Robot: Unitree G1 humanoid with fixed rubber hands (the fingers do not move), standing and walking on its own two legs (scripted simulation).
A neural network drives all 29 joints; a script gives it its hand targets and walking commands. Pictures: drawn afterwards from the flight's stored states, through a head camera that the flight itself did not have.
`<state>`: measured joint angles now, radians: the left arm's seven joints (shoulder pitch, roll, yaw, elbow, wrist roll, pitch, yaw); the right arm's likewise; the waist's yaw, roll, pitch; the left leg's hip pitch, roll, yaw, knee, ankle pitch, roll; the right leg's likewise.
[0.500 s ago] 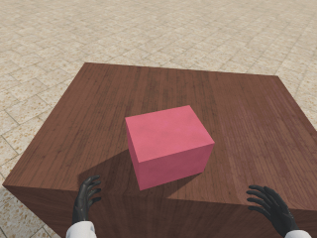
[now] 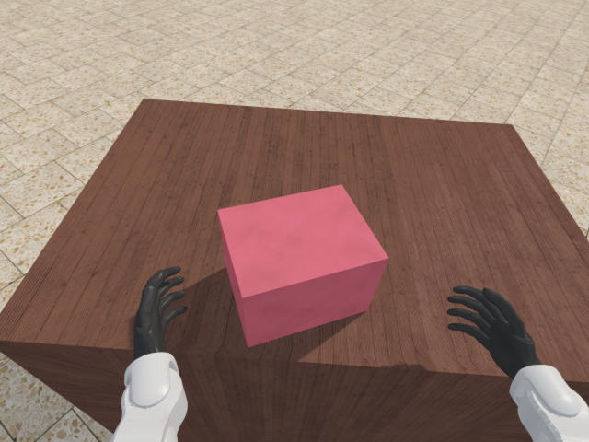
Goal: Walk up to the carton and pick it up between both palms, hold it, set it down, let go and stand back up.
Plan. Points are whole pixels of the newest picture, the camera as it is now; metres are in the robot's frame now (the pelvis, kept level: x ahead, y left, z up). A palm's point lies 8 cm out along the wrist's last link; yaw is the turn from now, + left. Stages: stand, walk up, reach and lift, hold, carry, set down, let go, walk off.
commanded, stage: reach and lift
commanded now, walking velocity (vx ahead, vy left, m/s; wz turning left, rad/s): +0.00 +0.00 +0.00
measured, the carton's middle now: (296, 262) +0.39 +0.02 +0.00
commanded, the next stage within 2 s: none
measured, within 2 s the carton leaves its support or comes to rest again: neither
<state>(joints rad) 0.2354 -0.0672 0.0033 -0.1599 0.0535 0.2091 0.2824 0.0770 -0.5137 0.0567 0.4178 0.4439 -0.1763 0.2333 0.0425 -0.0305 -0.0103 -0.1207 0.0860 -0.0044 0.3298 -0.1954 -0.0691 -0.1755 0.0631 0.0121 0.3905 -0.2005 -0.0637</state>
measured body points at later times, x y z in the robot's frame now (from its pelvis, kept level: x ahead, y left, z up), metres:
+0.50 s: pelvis +0.00 +0.01 +0.00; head -0.01 +0.02 +0.45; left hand +0.27 +0.21 +0.09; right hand +0.33 -0.23 +0.07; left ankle -0.01 +0.18 -0.74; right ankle +0.00 -0.08 -0.74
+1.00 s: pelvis -0.01 +0.01 +0.00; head +0.00 +0.00 +0.45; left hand +0.31 +0.23 +0.13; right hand +0.40 -0.20 +0.12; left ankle -0.01 +0.18 -0.74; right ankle +0.00 -0.08 -0.74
